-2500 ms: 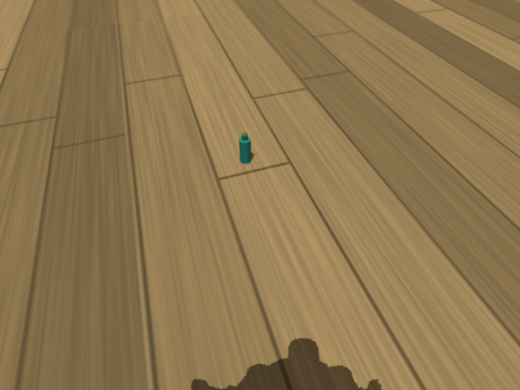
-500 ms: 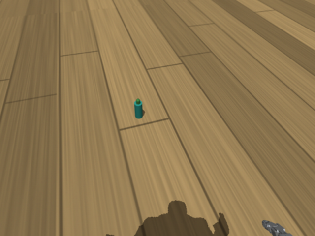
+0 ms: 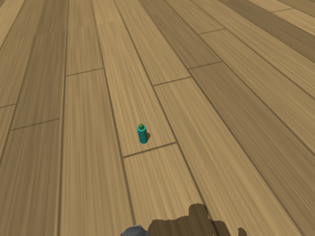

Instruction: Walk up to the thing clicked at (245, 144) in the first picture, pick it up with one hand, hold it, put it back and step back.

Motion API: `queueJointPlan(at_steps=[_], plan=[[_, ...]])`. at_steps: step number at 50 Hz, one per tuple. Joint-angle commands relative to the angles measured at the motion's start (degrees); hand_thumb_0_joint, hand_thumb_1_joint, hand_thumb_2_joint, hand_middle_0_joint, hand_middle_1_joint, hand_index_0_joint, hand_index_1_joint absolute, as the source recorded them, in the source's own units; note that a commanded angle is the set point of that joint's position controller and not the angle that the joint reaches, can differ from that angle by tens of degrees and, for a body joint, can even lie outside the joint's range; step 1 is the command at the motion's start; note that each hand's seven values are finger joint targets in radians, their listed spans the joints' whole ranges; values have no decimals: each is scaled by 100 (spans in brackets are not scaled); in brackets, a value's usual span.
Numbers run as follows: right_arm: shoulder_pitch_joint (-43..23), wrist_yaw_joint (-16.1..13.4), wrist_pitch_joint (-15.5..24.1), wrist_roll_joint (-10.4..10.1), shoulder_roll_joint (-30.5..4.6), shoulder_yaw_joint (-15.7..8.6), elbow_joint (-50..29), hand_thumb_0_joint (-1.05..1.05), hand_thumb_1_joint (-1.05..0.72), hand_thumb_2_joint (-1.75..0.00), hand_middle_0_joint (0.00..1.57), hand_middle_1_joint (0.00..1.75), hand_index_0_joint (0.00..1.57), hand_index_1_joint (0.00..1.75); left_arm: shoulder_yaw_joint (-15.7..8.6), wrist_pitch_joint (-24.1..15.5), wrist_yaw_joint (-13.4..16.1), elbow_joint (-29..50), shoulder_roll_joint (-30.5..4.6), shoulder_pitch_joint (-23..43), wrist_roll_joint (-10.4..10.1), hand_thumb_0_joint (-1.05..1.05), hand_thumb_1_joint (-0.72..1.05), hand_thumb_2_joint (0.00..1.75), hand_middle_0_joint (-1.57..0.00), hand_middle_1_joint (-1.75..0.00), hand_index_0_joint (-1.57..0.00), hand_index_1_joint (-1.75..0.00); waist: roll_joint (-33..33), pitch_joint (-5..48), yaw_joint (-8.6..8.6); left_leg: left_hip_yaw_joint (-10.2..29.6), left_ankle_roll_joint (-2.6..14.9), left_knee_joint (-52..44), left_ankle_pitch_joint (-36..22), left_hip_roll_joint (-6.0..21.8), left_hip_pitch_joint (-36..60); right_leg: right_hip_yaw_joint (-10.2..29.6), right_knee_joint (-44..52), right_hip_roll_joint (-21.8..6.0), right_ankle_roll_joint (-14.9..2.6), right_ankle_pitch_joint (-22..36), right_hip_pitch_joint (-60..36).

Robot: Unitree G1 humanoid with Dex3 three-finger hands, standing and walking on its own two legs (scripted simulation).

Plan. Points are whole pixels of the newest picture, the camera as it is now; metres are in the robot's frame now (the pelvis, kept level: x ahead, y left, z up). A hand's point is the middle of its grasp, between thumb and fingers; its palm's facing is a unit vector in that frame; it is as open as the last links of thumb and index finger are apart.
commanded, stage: walk up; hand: left
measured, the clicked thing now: (142, 132) +0.91 +0.23 -0.67
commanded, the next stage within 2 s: none
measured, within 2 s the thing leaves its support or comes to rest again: neither
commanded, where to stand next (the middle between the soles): +0.56 +0.04 m, yaw -3 degrees
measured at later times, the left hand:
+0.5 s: hand (77, 186) +0.29 +0.31 -0.14, palm faces -0.10 -0.93 -0.35, open 7.4 cm
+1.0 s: hand (80, 158) +0.41 +0.35 -0.16, palm faces -0.05 -0.93 -0.38, open 7.4 cm
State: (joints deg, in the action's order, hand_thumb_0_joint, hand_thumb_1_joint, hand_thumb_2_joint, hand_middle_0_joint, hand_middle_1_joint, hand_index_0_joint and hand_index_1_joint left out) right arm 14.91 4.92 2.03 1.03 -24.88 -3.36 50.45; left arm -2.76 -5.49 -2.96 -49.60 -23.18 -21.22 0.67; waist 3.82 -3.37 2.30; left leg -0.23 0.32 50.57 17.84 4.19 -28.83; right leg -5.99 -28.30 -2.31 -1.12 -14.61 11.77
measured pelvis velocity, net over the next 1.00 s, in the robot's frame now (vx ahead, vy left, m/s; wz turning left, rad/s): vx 0.38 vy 0.06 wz -0.02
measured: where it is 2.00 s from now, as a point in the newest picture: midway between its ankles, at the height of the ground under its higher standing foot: (163, 188)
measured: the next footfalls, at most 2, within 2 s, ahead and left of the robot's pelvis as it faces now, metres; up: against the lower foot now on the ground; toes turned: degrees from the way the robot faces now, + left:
left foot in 0.16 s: +0.22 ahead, +0.16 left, +0.00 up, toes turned +5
right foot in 0.58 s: +0.38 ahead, -0.10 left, +0.00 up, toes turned -6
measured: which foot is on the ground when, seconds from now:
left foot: up 0.00-0.14, down 0.16-0.60, up 0.62-0.94, down 0.96-1.00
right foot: down 0.00-0.18, up 0.20-0.56, down 0.58-0.98, up 1.00-1.00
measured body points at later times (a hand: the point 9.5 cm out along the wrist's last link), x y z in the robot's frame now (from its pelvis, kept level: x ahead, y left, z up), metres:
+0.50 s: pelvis +0.20 +0.04 +0.00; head +0.22 +0.04 +0.45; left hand +0.29 +0.36 -0.11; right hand +0.23 -0.29 -0.10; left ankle +0.18 +0.15 -0.74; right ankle +0.32 -0.11 -0.71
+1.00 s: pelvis +0.38 +0.06 -0.02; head +0.39 +0.07 +0.43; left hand +0.41 +0.40 -0.13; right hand +0.45 -0.27 -0.11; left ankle +0.46 +0.18 -0.74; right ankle +0.34 -0.09 -0.73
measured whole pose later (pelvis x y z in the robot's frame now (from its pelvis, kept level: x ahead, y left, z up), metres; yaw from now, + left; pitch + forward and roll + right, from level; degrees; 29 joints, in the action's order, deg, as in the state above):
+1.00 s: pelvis +0.38 +0.06 -0.02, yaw -1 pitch -2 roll +0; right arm 16.4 4.2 3.9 2.0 -24.9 -4.5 49.9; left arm -2.7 -2.9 -2.8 -50.1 -25.6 -21.4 0.8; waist -1.0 -2.5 1.6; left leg -3.6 0.4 37.2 12.8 3.0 -22.2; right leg -2.3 -41.9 -5.3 -1.1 -24.8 13.9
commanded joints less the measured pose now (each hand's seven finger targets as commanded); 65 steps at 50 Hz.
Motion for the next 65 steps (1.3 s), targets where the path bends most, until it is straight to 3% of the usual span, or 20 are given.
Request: queueJointPlan(at_steps=[1,4,7,9,10,14,23,27,28,30,31,36,44,47,48,49,50,55,62,65], plan=[[-373,26,155,-4,-900,-316,-607,0,-90,-90,20,30,20,30,-523,-198,132,473,-1799,85,-11,0,90,90,-20,-30,-20,-30,-1117,55,29,-69,46,-1119,-574,156,126,1199,1319,-1394,-1091,-265,-100],[-401,40,201,-5,-891,-371,-593,0,-90,-90,20,30,20,30,-477,-144,115,482,-1819,177,-32,0,90,90,-20,-30,-20,-30,-996,58,-74,-360,118,-1541,-744,-1,893,992,1049,-1371,-976,-186,270],[703,-72,278,9,-1205,-543,-222,0,-90,-90,20,30,20,30,-309,-74,124,475,-1464,151,-7,0,90,90,-20,-30,-20,-30,-56,497,-709,-316,303,-2085,-222,-270,2872,338,-1009,-798,-654,514,1153],[1207,-212,343,0,-2028,-721,-365,0,-90,-90,20,30,20,30,-179,-21,169,496,-1067,-205,-105,0,90,90,-20,-30,-20,-30,1417,637,-802,3857,1163,-3828,1696,1995,3524,347,-3767,422,-182,-1494,2979],[975,-209,314,-158,-1971,-732,-385,0,-90,-90,20,30,20,30,-255,3,234,406,-1570,129,-60,0,90,90,-20,-30,-20,-30,485,427,-759,3798,1540,-3726,1512,2103,2954,944,-4145,17,-241,-1443,2887],[204,-276,374,-132,-1310,-412,-537,0,-90,-90,20,30,20,30,-251,41,136,33,-1361,-292,-135,0,90,90,-20,-30,-20,-30,519,-21,-223,1120,1131,-3439,-815,1194,1883,958,-3242,-468,-140,-417,2139],[291,-239,364,-80,-1398,-422,-732,0,-90,-90,20,30,20,30,-292,73,-67,302,-1085,705,-19,0,90,90,-20,-30,-20,-30,415,-112,-406,409,1175,-3477,-681,983,1651,235,-950,-262,-17,494,1398],[110,-246,275,-94,-1231,-331,-844,0,-90,-90,20,30,20,30,-399,-13,-17,58,-1195,157,-2,0,90,90,-20,-30,-20,-30,-124,252,15,56,846,-2263,-385,747,956,147,-233,60,-108,578,-455],[283,-252,273,-80,-963,-223,-844,0,-90,-90,20,30,20,30,-506,-56,54,-72,-1415,-359,10,0,90,90,-20,-30,-20,-30,-813,576,280,-180,690,-1125,-357,430,535,517,19,-75,-212,25,-1327],[558,-277,218,-75,-919,-158,-833,0,-90,-90,20,30,20,30,-647,-123,166,109,-2186,-598,-7,0,90,90,-20,-30,-20,-30,-1641,644,310,-229,259,1243,1273,-492,-1045,4337,1503,-2300,-1228,-1742,-1825],[395,-331,163,-33,-1263,-265,-715,0,-90,-90,20,30,20,30,-593,-94,168,199,-2070,-276,-94,0,90,90,-20,-30,-20,-30,-1007,415,211,225,221,1557,1201,-106,-998,4329,1420,-2406,-1536,-1742,-1278],[759,-221,130,-56,-1085,-265,-316,0,-90,-90,20,30,20,30,-446,-89,174,369,-1610,324,-71,0,90,90,-20,-30,-20,-30,-1219,91,-162,178,93,479,349,176,-129,1766,1214,-1346,-1164,-90,-3],[152,-77,195,33,-963,-359,-438,0,-90,-90,20,30,20,30,-447,-55,94,547,-1745,377,-22,0,90,90,-20,-30,-20,-30,-1222,-26,-111,-281,-27,-1245,-407,44,768,1355,1162,-1262,-1088,-1397,755],[784,-146,267,52,-1088,-463,-192,0,-90,-90,20,30,20,30,-327,25,93,559,-1535,572,3,0,90,90,-20,-30,-20,-30,-629,148,-594,-542,79,-1664,-256,-298,2328,894,53,-885,-776,-1678,1700],[1130,-205,293,60,-1276,-526,-103,0,-90,-90,20,30,20,30,-235,54,99,573,-1292,429,28,0,90,90,-20,-30,-20,-30,15,262,-748,-25,225,-2135,669,-115,2813,636,-966,-583,-623,-1595,2099],[1335,-255,347,106,-1796,-632,-193,0,-90,-90,20,30,20,30,-108,52,84,639,-820,223,-53,0,90,90,-20,-30,-20,-30,1500,301,-778,2684,796,-3447,2249,1356,3253,76,-2946,159,-174,-1360,3083],[1260,-272,352,-18,-2035,-664,-324,0,-90,-90,20,30,20,30,-220,92,178,501,-1289,334,-28,0,90,90,-20,-30,-20,-30,1008,50,-825,3937,1428,-3914,2447,2112,2764,655,-3622,157,-202,-1703,3307],[588,-377,423,-97,-1416,-400,-448,0,-90,-90,20,30,20,30,-260,121,136,67,-1366,-27,-77,0,90,90,-20,-30,-20,-30,526,2,-310,1251,1094,-3265,-1177,1212,2115,962,-3039,-375,-92,-565,2290],[330,-479,328,-80,-1225,-244,-530,0,-90,-90,20,30,20,30,-196,246,122,157,-890,504,-53,0,90,90,-20,-30,-20,-30,474,96,-272,76,1043,-2532,-3987,946,1574,264,-1402,-142,-38,298,1095],[148,-520,192,-164,-1218,-194,-485,0,-90,-90,20,30,20,30,-208,232,206,-10,-847,536,-35,0,90,90,-20,-30,-20,-30,319,399,-168,6,816,-1832,-3137,754,1276,109,-554,125,-124,935,160]])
